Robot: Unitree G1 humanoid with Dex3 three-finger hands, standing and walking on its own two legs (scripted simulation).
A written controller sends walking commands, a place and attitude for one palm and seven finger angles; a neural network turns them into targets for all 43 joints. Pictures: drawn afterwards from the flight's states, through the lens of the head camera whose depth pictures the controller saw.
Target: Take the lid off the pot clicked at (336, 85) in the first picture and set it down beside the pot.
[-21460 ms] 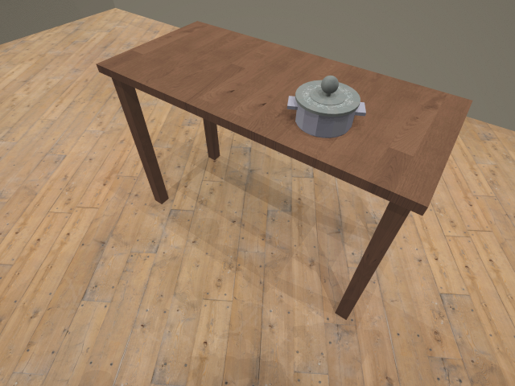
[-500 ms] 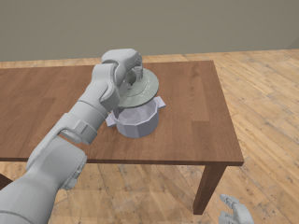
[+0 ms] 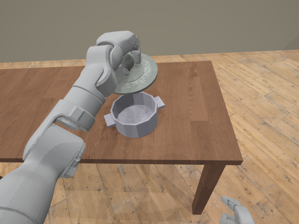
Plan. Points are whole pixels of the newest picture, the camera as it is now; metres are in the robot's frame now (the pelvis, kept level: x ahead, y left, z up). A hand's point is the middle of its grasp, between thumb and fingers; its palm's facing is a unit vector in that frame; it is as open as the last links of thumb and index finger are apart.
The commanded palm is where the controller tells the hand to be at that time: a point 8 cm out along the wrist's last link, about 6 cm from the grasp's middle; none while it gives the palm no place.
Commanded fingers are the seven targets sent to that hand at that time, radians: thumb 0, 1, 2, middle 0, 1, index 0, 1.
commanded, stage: lift the lid straight up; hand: left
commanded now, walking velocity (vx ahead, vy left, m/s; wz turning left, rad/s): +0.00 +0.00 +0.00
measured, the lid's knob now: (126, 61) +0.48 +0.07 +0.21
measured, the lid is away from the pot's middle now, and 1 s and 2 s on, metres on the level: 0.02 0.06 0.20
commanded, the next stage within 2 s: move the lid sideways beside the pot in 0.48 s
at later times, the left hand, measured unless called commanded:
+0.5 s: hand (118, 54) +0.46 +0.07 +0.25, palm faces -0.13 -0.03 -0.99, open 7.1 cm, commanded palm +0.43 +0.08 +0.32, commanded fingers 0.00 0.75 0.88 -0.95 -1.04 -0.90 -1.01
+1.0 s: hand (100, 60) +0.45 +0.12 +0.24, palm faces -0.17 -0.04 -0.98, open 7.1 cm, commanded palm +0.43 +0.14 +0.32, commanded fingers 0.00 0.75 0.88 -0.95 -1.04 -0.90 -1.01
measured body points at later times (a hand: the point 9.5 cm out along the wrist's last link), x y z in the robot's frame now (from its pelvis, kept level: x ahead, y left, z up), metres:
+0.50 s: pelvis +0.00 +0.01 +0.00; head +0.01 -0.03 +0.45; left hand +0.46 +0.07 +0.30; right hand +0.17 -0.22 -0.12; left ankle +0.04 +0.10 -0.74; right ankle -0.04 -0.11 -0.74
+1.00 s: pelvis +0.00 +0.00 +0.00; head +0.01 -0.03 +0.45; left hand +0.45 +0.12 +0.29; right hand +0.17 -0.24 -0.11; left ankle +0.04 +0.10 -0.74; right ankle -0.04 -0.11 -0.74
